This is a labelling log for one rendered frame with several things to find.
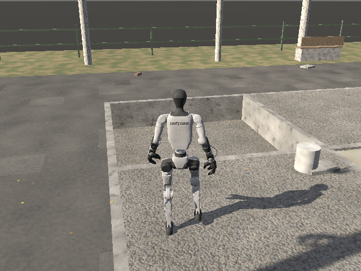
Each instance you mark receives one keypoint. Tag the left robot hand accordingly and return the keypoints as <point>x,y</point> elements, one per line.
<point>156,156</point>

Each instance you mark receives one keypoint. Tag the right robot forearm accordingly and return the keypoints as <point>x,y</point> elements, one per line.
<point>208,152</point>

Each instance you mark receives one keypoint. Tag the robot left shin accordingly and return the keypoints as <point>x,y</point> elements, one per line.
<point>168,209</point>

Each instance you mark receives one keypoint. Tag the robot right foot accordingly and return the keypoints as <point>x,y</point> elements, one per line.
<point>197,216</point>

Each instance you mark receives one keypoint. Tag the left robot forearm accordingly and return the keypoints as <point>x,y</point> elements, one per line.
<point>153,148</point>

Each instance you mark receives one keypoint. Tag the robot left upper arm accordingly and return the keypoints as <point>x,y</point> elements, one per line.
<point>159,128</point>

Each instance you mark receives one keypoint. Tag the right robot hand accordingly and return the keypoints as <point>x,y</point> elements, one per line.
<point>213,167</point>

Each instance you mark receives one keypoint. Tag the robot right upper arm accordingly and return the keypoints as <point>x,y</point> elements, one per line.
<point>200,128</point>

